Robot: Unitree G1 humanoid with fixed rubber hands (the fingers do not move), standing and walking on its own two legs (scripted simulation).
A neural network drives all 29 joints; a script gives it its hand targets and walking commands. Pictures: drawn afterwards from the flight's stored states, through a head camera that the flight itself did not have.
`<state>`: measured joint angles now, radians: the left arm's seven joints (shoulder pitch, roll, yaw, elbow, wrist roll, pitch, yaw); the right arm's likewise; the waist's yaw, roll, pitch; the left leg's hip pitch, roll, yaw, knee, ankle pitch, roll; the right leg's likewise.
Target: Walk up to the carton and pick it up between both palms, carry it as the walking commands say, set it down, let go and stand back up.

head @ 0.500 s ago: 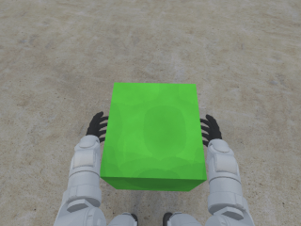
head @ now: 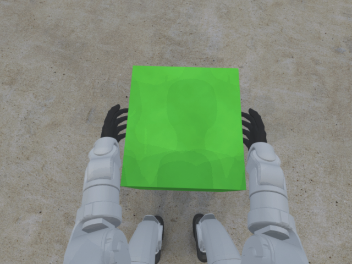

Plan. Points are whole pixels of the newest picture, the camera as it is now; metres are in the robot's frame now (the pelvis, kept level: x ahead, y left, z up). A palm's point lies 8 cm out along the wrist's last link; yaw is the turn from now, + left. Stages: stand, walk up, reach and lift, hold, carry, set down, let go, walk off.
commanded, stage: set down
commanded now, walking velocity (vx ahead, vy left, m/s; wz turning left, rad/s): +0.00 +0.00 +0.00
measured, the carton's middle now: (182, 136) +0.41 -0.01 -0.13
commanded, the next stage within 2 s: none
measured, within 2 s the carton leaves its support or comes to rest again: neither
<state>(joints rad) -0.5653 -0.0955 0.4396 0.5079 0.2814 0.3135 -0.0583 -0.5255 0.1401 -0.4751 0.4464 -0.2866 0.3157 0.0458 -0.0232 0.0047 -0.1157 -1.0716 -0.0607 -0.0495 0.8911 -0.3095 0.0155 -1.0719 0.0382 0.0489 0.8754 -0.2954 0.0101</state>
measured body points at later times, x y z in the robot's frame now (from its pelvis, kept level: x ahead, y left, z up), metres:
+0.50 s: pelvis -0.02 +0.00 -0.07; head +0.20 +0.00 +0.32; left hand +0.43 +0.16 -0.15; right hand +0.41 -0.18 -0.15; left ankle +0.04 +0.10 -0.68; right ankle +0.05 -0.12 -0.68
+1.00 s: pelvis -0.03 +0.00 -0.15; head +0.22 +0.01 +0.22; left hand +0.45 +0.16 -0.24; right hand +0.43 -0.18 -0.23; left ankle +0.04 +0.11 -0.68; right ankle +0.05 -0.12 -0.68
